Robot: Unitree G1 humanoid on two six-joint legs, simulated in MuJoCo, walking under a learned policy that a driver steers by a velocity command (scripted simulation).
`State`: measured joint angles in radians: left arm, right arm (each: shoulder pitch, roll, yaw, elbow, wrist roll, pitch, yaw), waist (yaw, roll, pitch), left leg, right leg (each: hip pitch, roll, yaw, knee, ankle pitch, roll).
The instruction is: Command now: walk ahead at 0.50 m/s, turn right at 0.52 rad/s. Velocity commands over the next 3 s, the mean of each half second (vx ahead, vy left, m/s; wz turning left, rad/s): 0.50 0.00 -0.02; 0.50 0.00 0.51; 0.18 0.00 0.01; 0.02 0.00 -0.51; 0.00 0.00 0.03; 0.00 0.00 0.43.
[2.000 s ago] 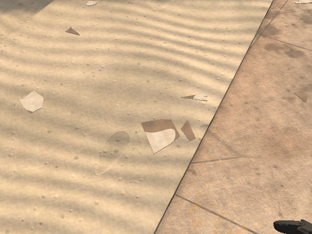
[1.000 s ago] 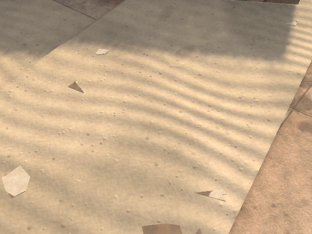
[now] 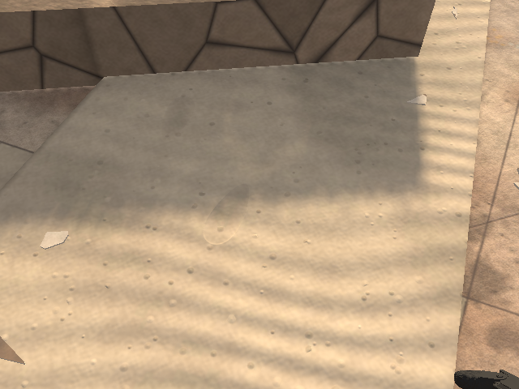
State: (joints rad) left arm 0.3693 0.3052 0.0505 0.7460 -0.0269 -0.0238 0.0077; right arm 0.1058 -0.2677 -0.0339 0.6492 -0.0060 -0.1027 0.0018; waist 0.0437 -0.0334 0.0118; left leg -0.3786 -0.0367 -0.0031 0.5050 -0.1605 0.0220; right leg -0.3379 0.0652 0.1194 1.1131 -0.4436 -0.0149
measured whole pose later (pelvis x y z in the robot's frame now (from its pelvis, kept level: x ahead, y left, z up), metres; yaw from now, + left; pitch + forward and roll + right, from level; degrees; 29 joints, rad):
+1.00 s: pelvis +0.49 +0.04 +0.00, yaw +20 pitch +1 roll -1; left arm 0.23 0.30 0.06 0.78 -0.02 -0.09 0.00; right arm 0.18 -0.30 -0.07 0.69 0.02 -0.04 0.04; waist 0.01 -0.01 0.07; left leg -0.41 -0.06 0.01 0.58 -0.19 0.08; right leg -0.36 -0.06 0.01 1.19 -0.42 0.02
